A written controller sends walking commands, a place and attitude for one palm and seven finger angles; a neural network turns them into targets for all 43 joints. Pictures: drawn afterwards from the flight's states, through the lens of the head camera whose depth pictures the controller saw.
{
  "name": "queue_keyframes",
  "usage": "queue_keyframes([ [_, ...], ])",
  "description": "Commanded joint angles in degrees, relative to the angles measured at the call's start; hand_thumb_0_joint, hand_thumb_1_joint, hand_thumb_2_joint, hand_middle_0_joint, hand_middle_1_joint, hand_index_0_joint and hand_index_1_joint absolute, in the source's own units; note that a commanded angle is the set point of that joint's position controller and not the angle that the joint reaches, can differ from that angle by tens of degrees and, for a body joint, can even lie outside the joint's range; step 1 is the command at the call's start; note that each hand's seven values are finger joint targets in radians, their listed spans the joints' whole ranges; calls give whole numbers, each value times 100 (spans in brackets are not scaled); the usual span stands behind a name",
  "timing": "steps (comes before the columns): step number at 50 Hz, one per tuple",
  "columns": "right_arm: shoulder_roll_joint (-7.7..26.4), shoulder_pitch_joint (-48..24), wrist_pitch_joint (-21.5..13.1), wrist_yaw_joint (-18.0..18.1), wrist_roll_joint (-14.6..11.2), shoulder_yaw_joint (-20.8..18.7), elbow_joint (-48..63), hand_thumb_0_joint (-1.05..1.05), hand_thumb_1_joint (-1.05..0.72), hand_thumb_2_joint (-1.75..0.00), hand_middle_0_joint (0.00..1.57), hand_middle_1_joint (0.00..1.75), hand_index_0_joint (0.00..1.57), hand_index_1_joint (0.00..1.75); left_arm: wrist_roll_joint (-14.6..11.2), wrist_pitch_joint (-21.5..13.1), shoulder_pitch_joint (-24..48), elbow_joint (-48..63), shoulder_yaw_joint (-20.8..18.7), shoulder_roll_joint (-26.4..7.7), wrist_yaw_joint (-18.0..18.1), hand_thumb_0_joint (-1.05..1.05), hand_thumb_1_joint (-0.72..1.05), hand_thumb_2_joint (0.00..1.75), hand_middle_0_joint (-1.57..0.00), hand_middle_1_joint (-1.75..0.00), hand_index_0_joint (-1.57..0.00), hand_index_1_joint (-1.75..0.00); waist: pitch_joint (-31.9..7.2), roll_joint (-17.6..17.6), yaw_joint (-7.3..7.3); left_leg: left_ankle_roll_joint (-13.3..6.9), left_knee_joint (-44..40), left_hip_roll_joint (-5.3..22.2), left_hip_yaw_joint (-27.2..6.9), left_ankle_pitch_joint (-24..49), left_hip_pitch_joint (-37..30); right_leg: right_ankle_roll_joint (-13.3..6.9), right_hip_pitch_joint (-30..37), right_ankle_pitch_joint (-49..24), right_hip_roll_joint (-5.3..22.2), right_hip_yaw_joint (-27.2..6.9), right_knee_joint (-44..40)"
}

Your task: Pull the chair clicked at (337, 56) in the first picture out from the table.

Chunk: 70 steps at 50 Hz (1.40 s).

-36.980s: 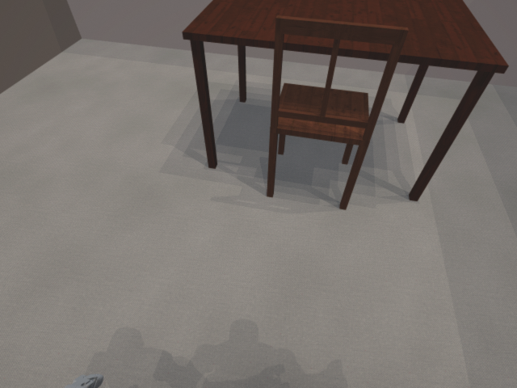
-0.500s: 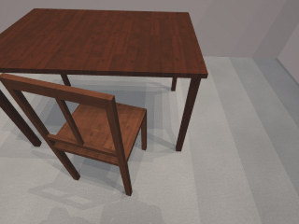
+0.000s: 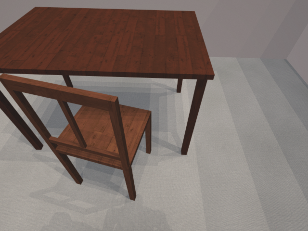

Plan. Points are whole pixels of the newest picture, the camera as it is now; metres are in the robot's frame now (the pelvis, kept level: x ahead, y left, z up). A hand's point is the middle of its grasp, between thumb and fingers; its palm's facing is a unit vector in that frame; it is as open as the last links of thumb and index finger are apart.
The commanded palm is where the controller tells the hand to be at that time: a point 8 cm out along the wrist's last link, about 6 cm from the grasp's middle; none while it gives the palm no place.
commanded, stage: look again from close up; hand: left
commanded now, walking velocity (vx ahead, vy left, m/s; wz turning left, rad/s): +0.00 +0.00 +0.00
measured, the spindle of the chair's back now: (74, 125) +0.49 +0.35 -0.10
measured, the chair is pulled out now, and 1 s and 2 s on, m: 0.16 0.16 0.16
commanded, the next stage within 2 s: shuffle to correct the standing spot in 0.24 s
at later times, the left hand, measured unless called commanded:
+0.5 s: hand out of the picture +0.00 +0.20 -0.17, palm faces +0.01 -0.97 -0.24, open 7.4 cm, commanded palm none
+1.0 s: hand out of the picture +0.03 +0.30 -0.18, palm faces -0.17 -0.95 -0.27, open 7.4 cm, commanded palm none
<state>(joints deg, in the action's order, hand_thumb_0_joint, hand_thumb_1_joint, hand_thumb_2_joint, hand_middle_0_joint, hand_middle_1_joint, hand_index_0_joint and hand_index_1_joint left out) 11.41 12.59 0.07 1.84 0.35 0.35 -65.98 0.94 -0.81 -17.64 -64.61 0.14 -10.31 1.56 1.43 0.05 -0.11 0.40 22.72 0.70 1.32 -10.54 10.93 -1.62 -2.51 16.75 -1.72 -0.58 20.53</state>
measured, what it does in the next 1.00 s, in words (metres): steps to the left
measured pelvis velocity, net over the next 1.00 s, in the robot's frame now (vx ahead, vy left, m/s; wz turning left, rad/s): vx -0.04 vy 0.10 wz -0.20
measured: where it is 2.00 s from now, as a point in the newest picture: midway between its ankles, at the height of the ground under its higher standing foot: outside the picture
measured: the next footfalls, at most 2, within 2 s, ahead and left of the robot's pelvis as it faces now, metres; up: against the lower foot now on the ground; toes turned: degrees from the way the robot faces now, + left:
right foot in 1.16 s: -0.08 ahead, -0.01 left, +0.00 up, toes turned -13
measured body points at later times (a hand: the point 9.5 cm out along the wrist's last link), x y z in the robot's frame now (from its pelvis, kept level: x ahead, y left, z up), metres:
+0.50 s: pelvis -0.01 +0.01 +0.00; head +0.00 +0.00 +0.45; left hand +0.00 +0.25 -0.15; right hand +0.02 -0.24 -0.16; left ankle +0.02 +0.12 -0.74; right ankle -0.06 -0.10 -0.74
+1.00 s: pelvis -0.04 +0.10 -0.01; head +0.00 +0.10 +0.44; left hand +0.04 +0.35 -0.16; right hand -0.05 -0.14 -0.16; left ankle +0.01 +0.17 -0.74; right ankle -0.11 +0.00 -0.69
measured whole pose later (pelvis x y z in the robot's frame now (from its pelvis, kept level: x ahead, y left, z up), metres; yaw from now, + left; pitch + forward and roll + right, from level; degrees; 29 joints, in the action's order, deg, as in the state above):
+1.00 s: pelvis -0.04 +0.10 -0.01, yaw -11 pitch +0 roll +1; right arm 8.9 13.4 1.2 1.7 1.4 -1.2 -57.4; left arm 1.8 3.4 -13.0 -58.7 -3.6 -13.6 1.5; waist 4.3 -1.7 0.1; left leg -4.0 27.9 -0.4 8.9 -12.7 15.6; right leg 0.3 -21.2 27.3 0.5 0.3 55.3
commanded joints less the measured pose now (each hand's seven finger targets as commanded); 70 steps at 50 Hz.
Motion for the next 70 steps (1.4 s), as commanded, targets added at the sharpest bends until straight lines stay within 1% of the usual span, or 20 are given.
queue_keyframes([
  [1,742,105,-90,39,11,-100,210,0,-90,-90,20,30,20,30,-13,-44,-395,131,-148,-741,54,0,90,90,-20,-30,-20,-30,155,-92,-7,-143,-184,530,-527,1023,-462,36,-762,-1305,712,-530,-461],
  [16,830,49,-111,35,9,-98,235,0,-90,-90,20,30,20,30,-9,-32,-268,157,-161,-828,36,0,90,90,-20,-30,-20,-30,167,-45,-14,-155,-287,548,-604,1056,-439,32,-722,-1108,710,-500,-484],
  [22,654,221,-9,29,30,-142,375,0,-90,-90,20,30,20,30,10,55,-292,282,-214,-771,94,0,90,90,-20,-30,-20,-30,75,24,-35,-74,5,522,-357,1310,-439,-63,-782,-2093,904,-764,-163],
  [30,672,141,258,6,121,-353,932,0,-90,-90,20,30,20,30,43,181,-361,526,-487,-1203,201,0,90,90,-20,-30,-20,-30,214,-686,-162,80,1230,251,79,44,542,-641,-646,-3050,1673,-1835,65],
  [34,567,168,335,-24,123,-422,1183,0,-90,-90,20,30,20,30,114,194,-108,687,-573,-1299,282,0,90,90,-20,-30,-20,-30,504,-890,-94,85,1984,254,-308,-1276,1021,-1016,-923,-3304,2093,-2209,45],
  [36,526,473,276,-39,90,-428,1185,0,-90,-90,20,30,20,30,117,189,98,775,-593,-1314,259,0,90,90,-20,-30,-20,-30,362,-900,71,54,929,323,-301,-673,545,-773,-1078,-3273,1904,-1995,456],
  [37,585,653,228,-34,89,-421,1127,0,-90,-90,20,30,20,30,89,204,135,836,-590,-1283,209,0,90,90,-20,-30,-20,-30,172,-654,89,38,437,308,-167,214,-55,-553,-1320,-2869,1464,-1607,747],
  [38,778,691,186,-24,114,-446,1124,0,-90,-90,20,30,20,30,55,229,38,875,-569,-1132,169,0,90,90,-20,-30,-20,-30,-50,13,33,-87,300,598,-370,1277,-553,-304,-1627,-2009,876,-1158,1124],
  [40,1115,689,179,-20,123,-495,1266,0,-90,-90,20,30,20,30,51,310,62,930,-502,-709,157,0,90,90,-20,-30,-20,-30,-125,1111,86,-798,-398,1544,-1214,1639,-339,113,-2078,1246,-41,1,2709],
  [43,842,238,149,15,144,-400,1368,0,-90,-90,20,30,20,30,78,346,70,828,-486,-590,115,0,90,90,-20,-30,-20,-30,2,474,-55,-1217,-614,1602,-1130,806,270,68,-2349,1386,221,-208,4689],
  [51,814,638,-54,92,129,-377,766,0,-90,-90,20,30,20,30,79,360,321,878,-320,-432,-101,0,90,90,-20,-30,-20,-30,-67,382,197,-1145,-1128,1797,-1542,-646,-68,164,-1760,1207,394,-76,2246],
  [53,865,654,-55,83,136,-394,654,0,-90,-90,20,30,20,30,71,352,98,796,-310,-355,-121,0,90,90,-20,-30,-20,-30,-168,381,124,-1008,-1174,1687,-1435,-870,-51,103,-1427,1063,283,36,1724],
  [56,723,606,-50,60,77,-383,502,0,-90,-90,20,30,20,30,67,270,-267,581,-302,-355,-98,0,90,90,-20,-30,-20,-30,-58,198,-54,-581,-854,1261,-944,-899,398,40,-466,88,257,178,28],
  [58,297,639,-76,25,32,-273,439,0,-90,-90,20,30,20,30,47,178,-353,461,-306,-570,-24,0,90,90,-20,-30,-20,-30,158,-414,-27,-60,-181,535,-175,-810,806,-323,-319,116,982,-707,-512],
  [60,40,599,-85,-1,68,-174,337,0,-90,-90,20,30,20,30,-9,63,-90,424,-266,-594,2,0,90,90,-20,-30,-20,-30,296,-826,110,0,125,394,121,-228,304,-435,-1054,168,1221,-910,-750],
  [64,117,929,-116,40,38,-127,32,0,-90,-90,20,30,20,30,-43,56,-177,270,-160,-320,16,0,90,90,-20,-30,-20,-30,340,135,132,-157,-351,681,-228,521,-296,-95,-1115,-550,713,-296,-334],
  [65,433,426,-140,-47,21,-104,498,0,-90,-90,20,30,20,30,48,-67,-458,254,-34,-404,268,0,90,90,-20,-30,-20,-30,1049,25,-86,-83,838,673,-58,317,632,68,-1471,-1182,835,-412,-429],
  [66,152,385,-122,-95,41,-44,684,0,-90,-90,20,30,20,30,55,-158,-413,335,-45,-481,252,0,90,90,-20,-30,-20,-30,966,-53,118,-21,889,557,-39,92,697,-72,-1440,-2042,1142,-553,-433],
  [67,4,845,-109,-91,94,-20,618,0,-90,-90,20,30,20,30,-5,-186,-323,446,-3,-464,217,0,90,90,-20,-30,-20,-30,461,-461,222,-91,784,479,-46,-391,530,-235,-1118,-1277,1145,-549,-320],
  [70,136,937,-185,-42,79,-35,575,0,-90,-90,20,30,20,30,-59,-204,-266,544,-1,-395,172,0,90,90,-20,-30,-20,-30,-271,164,171,-208,595,502,-163,689,117,-314,-731,-1825,868,-321,242],
])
